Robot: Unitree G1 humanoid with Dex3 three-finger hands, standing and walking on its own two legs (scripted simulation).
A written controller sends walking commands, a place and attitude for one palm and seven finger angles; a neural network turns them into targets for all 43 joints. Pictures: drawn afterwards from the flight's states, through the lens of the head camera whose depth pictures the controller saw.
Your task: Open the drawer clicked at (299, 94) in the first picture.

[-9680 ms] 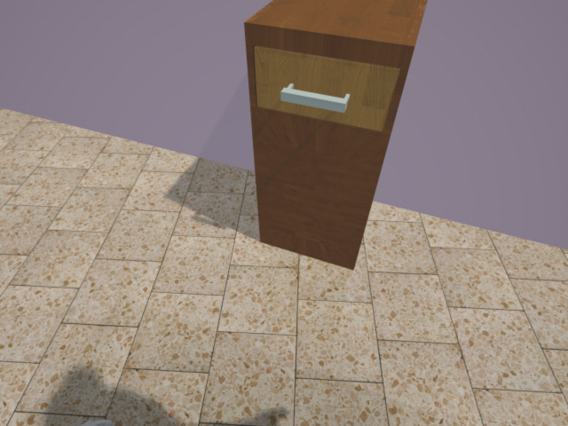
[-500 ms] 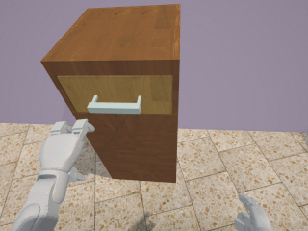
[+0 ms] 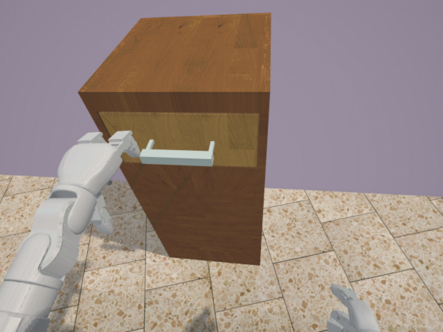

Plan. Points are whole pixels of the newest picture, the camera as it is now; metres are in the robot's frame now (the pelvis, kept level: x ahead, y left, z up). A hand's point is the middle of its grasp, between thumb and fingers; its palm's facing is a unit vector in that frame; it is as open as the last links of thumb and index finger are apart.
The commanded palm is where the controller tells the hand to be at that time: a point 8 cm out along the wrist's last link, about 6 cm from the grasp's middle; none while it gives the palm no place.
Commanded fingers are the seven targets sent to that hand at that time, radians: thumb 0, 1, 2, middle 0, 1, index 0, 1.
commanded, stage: raise the hand with hooked fingers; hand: left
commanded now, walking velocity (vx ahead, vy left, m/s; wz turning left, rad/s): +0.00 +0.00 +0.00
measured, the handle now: (178, 150) +0.51 +0.19 +0.01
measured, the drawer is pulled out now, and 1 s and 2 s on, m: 0.00 0.00 0.00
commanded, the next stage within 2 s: move the hooked fingers above the handle in 0.26 s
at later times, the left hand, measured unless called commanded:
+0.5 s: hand (120, 191) +0.30 +0.22 +0.12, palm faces +0.04 -0.06 -1.00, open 13.8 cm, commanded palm +0.29 +0.22 +0.17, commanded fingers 0.00 -0.50 0.30 -0.30 -1.20 -0.30 -1.20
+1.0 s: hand (147, 173) +0.37 +0.20 +0.09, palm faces +0.00 -0.06 -1.00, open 13.8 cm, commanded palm +0.35 +0.21 +0.15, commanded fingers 0.00 -0.50 0.30 -0.30 -1.20 -0.30 -1.20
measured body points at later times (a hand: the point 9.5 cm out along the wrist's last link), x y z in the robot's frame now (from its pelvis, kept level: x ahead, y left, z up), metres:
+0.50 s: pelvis -0.01 -0.01 +0.00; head +0.00 -0.06 +0.45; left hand +0.30 +0.22 +0.17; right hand +0.19 -0.23 -0.11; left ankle -0.02 +0.10 -0.74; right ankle +0.01 -0.12 -0.74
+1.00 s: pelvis +0.00 -0.01 +0.00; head +0.02 -0.05 +0.44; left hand +0.36 +0.20 +0.14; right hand +0.14 -0.26 -0.13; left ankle -0.02 +0.10 -0.74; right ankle +0.01 -0.12 -0.74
